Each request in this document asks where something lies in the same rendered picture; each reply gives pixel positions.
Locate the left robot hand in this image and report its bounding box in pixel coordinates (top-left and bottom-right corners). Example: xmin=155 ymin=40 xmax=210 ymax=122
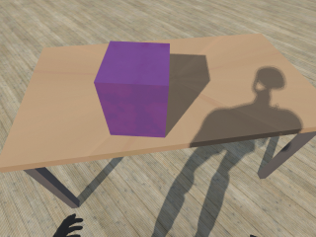
xmin=52 ymin=213 xmax=84 ymax=237

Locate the carton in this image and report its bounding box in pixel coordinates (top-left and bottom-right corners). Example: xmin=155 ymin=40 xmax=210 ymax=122
xmin=94 ymin=40 xmax=170 ymax=138

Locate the table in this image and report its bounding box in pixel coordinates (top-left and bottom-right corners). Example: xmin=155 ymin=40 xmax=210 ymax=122
xmin=0 ymin=33 xmax=316 ymax=208

